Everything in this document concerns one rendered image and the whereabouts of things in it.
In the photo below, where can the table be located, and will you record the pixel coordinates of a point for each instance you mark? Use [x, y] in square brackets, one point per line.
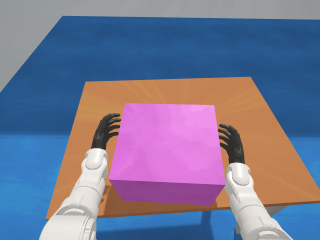
[280, 178]

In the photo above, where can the robot right hand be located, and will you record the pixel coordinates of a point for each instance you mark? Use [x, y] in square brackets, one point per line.
[234, 147]

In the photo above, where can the robot right forearm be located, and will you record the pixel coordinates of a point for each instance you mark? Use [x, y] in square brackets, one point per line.
[249, 212]

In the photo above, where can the carton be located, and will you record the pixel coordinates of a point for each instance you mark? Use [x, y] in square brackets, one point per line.
[168, 153]

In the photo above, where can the robot left hand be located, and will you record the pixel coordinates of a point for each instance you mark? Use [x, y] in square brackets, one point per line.
[102, 134]

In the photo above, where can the robot left forearm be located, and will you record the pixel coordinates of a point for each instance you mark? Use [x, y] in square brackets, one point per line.
[87, 193]

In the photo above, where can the left robot upper arm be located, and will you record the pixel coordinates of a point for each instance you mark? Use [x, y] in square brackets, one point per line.
[70, 227]

